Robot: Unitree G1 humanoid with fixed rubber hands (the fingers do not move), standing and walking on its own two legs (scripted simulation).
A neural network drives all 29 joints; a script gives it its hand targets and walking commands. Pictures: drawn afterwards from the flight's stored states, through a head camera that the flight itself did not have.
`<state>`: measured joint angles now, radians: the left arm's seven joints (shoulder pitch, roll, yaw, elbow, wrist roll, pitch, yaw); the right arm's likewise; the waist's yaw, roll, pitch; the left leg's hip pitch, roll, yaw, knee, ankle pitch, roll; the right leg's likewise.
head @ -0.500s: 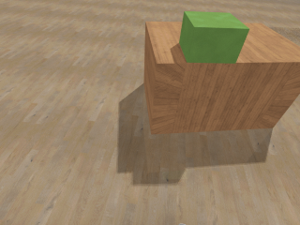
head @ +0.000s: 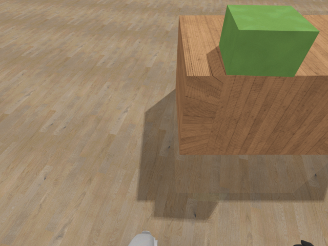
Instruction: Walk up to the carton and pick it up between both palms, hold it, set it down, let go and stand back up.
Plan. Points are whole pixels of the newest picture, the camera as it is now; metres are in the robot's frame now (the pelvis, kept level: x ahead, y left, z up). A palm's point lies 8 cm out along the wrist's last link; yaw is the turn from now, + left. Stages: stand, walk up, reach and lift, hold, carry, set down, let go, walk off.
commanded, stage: walk up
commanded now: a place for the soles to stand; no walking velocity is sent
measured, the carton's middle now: (259, 39) +1.05 -0.30 +0.04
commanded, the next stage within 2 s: none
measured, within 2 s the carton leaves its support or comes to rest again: neither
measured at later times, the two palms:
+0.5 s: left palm (99, 212) +0.22 +0.24 -0.11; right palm out of the picture +0.17 -0.39 -0.06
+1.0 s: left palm (122, 182) +0.32 +0.21 -0.12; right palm out of the picture +0.29 -0.44 -0.05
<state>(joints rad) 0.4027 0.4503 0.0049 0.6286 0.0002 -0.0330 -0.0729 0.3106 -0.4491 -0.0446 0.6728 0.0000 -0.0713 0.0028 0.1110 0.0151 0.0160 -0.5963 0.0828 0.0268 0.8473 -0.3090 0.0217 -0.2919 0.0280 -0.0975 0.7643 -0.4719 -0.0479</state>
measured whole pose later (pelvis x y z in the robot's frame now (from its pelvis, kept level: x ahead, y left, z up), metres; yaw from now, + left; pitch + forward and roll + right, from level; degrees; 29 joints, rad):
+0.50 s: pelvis +0.14 -0.06 -0.01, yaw -1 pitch -2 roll +3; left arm 0.38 0.48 0.01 0.63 0.00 0.02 -0.10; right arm 0.44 -0.45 -0.04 0.67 0.00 -0.10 -0.02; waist -0.02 -0.13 0.03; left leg -0.33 0.09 0.05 0.87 -0.49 0.02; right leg -0.52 -0.11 -0.01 0.90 -0.36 -0.01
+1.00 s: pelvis +0.24 -0.10 -0.02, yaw -2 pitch -3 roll +2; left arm 0.37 0.49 0.01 0.63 0.00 0.03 -0.07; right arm 0.39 -0.45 -0.04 0.67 0.00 -0.11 -0.05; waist 0.00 -0.14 0.06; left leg -0.43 0.07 0.04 0.90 -0.42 0.01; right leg -0.57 -0.08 -0.04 1.20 -0.49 -0.02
